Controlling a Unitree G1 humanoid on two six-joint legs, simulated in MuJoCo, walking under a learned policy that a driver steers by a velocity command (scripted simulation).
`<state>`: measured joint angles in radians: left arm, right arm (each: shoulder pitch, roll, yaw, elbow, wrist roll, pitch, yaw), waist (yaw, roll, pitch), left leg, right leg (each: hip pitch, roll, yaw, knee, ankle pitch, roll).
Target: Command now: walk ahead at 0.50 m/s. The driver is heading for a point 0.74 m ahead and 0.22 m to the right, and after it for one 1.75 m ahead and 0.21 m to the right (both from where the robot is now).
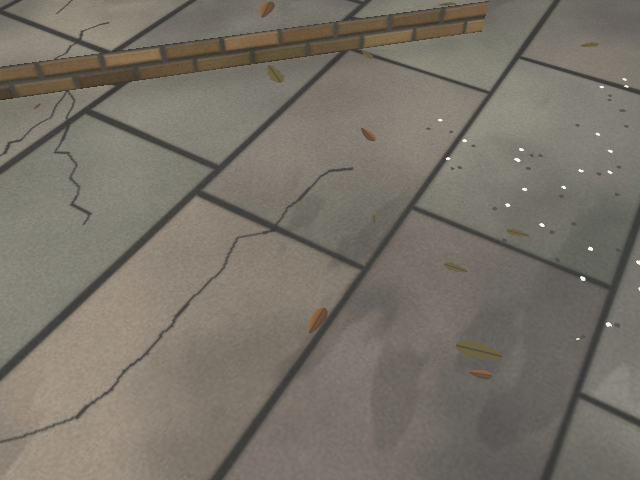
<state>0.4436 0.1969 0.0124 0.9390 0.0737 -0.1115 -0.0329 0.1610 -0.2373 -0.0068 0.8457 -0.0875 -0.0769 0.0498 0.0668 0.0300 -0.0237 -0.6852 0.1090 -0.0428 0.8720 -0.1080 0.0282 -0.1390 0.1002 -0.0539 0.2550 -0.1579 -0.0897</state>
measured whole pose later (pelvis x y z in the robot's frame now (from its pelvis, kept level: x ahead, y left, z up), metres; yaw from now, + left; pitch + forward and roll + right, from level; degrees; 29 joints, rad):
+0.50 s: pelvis +0.33 +0.09 -0.16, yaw -6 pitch +3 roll -1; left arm 0.56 0.17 0.01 1.03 -0.08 -0.07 0.03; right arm 0.11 -0.22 -0.03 0.89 0.02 -0.06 0.02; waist 0.08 0.00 0.00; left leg -0.40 0.05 0.10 0.56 -0.20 0.03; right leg -0.47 0.00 0.10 1.84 -0.66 0.05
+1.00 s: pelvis +0.59 -0.02 -0.16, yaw -24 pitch +2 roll +1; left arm 0.21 0.24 0.08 0.74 -0.01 -0.03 -0.02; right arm 0.20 -0.28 -0.07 0.89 0.01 -0.11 -0.01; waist -0.01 0.01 0.03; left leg -0.48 0.09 -0.03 1.23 -0.35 -0.02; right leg -0.40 0.07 0.00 0.55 -0.20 -0.09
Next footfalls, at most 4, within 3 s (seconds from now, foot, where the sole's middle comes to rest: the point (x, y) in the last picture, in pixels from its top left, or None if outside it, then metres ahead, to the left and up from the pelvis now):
0.38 left None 0.43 0.20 -0.92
0.86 right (403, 446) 0.65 -0.11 -0.92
1.30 left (377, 338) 0.95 -0.05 -0.92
1.72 right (448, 385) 0.82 -0.23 -0.92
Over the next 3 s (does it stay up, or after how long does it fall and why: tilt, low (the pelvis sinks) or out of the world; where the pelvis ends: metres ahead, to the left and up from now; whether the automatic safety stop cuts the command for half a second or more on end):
stays up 0.88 -0.06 -0.15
